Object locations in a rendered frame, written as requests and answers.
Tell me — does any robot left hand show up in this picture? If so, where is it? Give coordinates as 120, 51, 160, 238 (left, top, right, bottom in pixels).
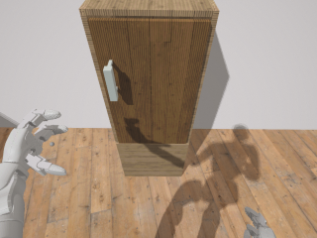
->
2, 108, 68, 177

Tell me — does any handle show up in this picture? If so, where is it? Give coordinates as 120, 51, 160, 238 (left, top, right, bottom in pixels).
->
103, 59, 119, 101

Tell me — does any left robot forearm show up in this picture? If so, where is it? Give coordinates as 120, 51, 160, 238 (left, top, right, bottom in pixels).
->
0, 162, 29, 238

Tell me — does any robot right hand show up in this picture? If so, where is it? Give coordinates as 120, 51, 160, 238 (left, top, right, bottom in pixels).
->
243, 206, 276, 238

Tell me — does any cupboard door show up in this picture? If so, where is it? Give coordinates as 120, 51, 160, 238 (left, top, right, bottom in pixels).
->
87, 18, 211, 144

